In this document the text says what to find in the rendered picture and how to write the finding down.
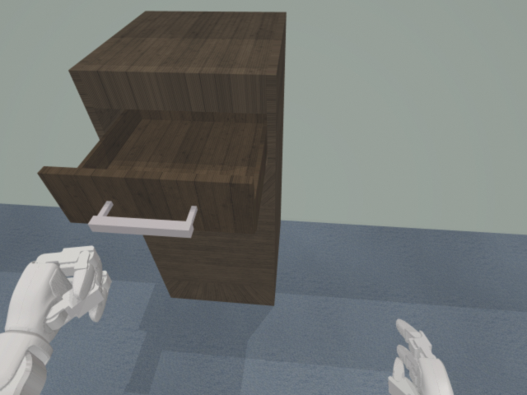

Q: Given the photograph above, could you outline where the robot left hand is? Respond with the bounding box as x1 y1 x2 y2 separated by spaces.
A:
5 246 112 343

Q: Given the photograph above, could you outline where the handle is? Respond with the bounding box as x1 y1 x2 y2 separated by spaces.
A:
88 201 198 238

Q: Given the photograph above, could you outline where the cabinet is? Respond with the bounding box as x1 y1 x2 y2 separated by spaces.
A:
68 11 287 306

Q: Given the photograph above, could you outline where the robot left forearm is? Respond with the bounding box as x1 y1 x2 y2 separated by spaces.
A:
0 331 54 395

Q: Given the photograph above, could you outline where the robot right hand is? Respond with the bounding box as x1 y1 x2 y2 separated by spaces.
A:
388 319 454 395

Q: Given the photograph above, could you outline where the drawer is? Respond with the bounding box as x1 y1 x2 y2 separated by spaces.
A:
37 109 268 235

